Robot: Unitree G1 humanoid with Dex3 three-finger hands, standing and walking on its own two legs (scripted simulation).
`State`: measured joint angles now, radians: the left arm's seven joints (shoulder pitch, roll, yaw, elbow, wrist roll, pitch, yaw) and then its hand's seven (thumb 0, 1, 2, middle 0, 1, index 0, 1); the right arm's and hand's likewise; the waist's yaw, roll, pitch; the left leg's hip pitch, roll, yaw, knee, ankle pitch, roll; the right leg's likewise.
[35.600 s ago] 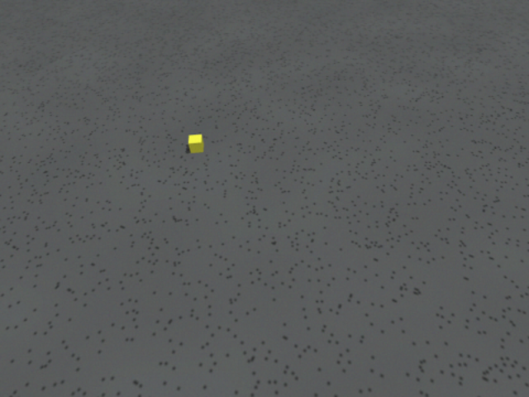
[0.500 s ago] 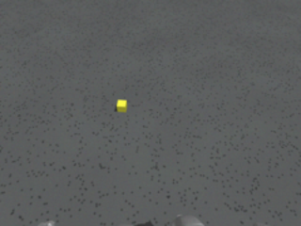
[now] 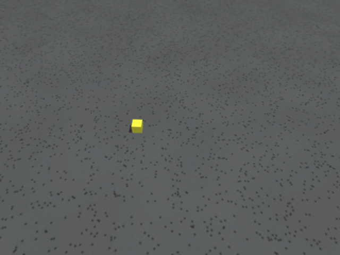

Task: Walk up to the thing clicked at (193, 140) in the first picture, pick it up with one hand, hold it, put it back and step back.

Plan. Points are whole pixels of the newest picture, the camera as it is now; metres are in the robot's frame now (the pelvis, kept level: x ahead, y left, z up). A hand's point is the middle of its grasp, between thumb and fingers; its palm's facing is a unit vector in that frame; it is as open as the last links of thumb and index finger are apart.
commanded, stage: step back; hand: left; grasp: from above
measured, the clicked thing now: (137, 126) +1.06 +0.26 -0.73
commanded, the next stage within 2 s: stand in 0.48 s
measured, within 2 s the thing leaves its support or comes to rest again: neither
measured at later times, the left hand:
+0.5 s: hand (89, 244) +0.17 +0.23 -0.15, palm faces +0.02 -0.94 -0.33, open 7.4 cm
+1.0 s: hand out of the picture +0.10 +0.23 -0.14, palm faces +0.00 -0.94 -0.35, open 7.4 cm
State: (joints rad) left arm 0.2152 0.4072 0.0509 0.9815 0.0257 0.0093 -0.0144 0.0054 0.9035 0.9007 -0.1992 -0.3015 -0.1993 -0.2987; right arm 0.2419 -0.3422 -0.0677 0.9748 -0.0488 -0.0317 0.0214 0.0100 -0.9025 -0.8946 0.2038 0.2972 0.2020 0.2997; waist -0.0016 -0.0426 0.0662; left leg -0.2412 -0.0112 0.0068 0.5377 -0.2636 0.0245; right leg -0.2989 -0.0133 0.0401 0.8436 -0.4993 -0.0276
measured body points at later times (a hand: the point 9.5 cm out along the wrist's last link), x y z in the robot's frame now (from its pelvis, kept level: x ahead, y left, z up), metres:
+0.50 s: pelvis +0.05 -0.02 +0.00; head +0.07 -0.01 +0.45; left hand +0.17 +0.28 -0.12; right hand +0.13 -0.32 -0.13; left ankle +0.02 +0.11 -0.73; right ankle +0.06 -0.15 -0.73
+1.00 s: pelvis +0.03 -0.03 +0.01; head +0.03 -0.03 +0.46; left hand +0.10 +0.28 -0.11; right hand +0.13 -0.32 -0.12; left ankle +0.02 +0.11 -0.73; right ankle +0.06 -0.15 -0.73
